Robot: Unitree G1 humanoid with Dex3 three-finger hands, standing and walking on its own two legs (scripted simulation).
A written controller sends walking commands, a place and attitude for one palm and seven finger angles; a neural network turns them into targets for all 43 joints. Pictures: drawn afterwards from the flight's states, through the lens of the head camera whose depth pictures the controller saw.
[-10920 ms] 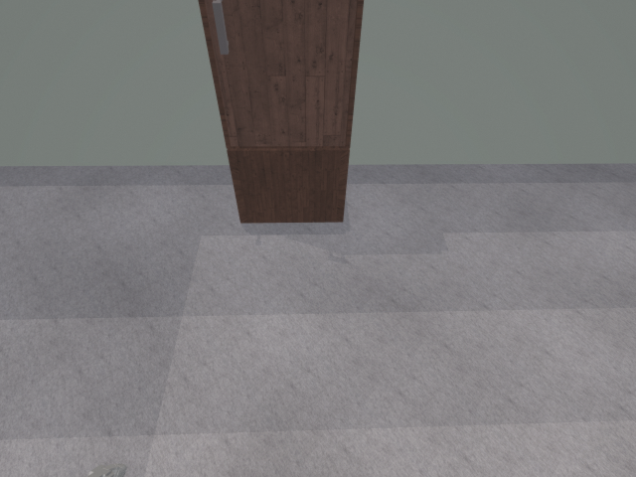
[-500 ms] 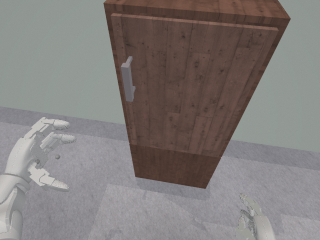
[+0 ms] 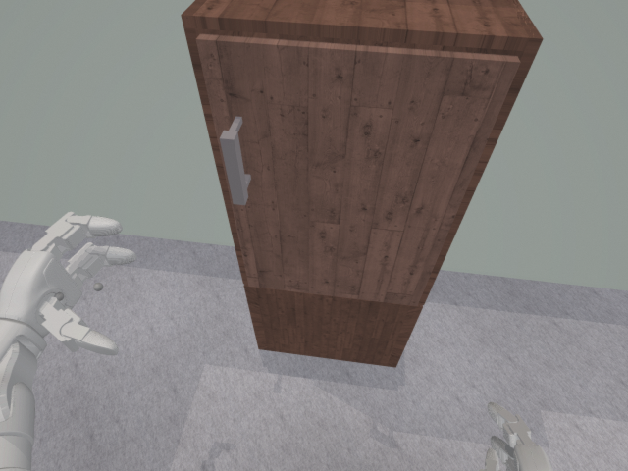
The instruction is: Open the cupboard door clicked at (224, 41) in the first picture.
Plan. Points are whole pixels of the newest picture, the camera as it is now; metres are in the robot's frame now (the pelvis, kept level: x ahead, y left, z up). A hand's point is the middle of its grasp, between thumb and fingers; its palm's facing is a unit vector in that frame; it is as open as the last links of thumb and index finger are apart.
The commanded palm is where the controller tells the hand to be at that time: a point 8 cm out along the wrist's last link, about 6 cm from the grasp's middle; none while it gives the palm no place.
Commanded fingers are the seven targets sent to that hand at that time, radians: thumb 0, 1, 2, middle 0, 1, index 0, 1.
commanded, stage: raise the hand with hooked fingers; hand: left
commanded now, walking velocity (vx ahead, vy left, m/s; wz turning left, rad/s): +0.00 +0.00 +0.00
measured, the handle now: (238, 161) +0.55 +0.16 +0.09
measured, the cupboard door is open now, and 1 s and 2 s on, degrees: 0 0 0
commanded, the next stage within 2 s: move the hooked fingers beside the handle in 0.22 s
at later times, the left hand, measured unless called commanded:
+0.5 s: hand (103, 279) +0.30 +0.27 +0.11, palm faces -0.03 -1.00 -0.02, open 14.0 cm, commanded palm +0.29 +0.31 +0.11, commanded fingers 0.00 -0.50 0.30 -0.30 -1.20 -0.30 -1.20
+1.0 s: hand (150, 234) +0.37 +0.24 +0.10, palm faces -0.06 -1.00 -0.02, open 14.0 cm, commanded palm +0.36 +0.29 +0.10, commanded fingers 0.00 -0.50 0.30 -0.30 -1.20 -0.30 -1.20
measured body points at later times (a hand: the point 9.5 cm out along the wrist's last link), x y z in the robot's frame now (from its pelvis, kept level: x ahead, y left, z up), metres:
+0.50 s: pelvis -0.01 +0.00 +0.00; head +0.01 +0.00 +0.45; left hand +0.29 +0.32 +0.11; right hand +0.16 -0.24 -0.08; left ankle -0.01 +0.10 -0.72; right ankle +0.02 -0.12 -0.72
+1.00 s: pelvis +0.00 +0.00 +0.00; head +0.04 -0.01 +0.44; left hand +0.37 +0.30 +0.11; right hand +0.11 -0.27 -0.10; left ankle -0.01 +0.10 -0.72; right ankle +0.02 -0.12 -0.72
